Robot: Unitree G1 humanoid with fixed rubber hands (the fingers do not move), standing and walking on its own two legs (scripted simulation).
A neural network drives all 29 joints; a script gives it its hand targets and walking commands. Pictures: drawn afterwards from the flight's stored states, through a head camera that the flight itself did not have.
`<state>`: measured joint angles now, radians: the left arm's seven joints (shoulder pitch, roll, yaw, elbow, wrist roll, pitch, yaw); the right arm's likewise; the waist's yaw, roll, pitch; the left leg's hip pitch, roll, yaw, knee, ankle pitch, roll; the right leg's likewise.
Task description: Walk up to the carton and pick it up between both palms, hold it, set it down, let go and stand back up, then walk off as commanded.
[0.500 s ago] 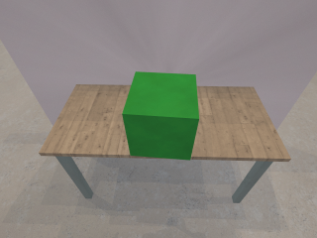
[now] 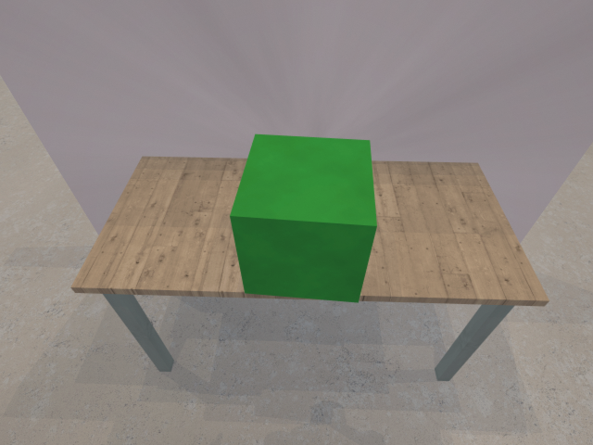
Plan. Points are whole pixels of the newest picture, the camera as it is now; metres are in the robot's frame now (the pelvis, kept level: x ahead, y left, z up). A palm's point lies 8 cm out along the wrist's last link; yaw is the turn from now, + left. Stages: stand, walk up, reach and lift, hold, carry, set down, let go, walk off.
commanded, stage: stand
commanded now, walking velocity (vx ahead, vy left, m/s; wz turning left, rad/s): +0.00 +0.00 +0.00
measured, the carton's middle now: (306, 217) +0.58 -0.01 -0.08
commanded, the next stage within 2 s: none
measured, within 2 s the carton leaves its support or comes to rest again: neither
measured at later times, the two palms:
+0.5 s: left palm out of the picture +0.08 +0.30 -0.11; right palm out of the picture +0.06 -0.29 -0.12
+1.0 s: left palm out of the picture +0.08 +0.31 -0.11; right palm out of the picture +0.06 -0.28 -0.12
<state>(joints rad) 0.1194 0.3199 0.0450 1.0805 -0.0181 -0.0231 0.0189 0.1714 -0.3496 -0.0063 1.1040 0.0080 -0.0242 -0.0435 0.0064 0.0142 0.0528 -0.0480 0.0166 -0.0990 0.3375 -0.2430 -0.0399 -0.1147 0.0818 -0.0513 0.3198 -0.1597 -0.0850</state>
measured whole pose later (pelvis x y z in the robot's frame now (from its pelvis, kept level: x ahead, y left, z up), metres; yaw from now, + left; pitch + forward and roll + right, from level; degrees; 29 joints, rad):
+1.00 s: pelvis +0.01 +0.01 +0.00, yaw +0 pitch -3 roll +0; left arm 0.15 0.32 0.04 1.08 -0.01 -0.03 0.03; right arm 0.18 -0.34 0.00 1.10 0.00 -0.02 -0.05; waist 0.00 0.01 0.05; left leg -0.01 0.00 -0.09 0.31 -0.25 -0.02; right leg -0.08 0.07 -0.04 0.31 -0.18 -0.06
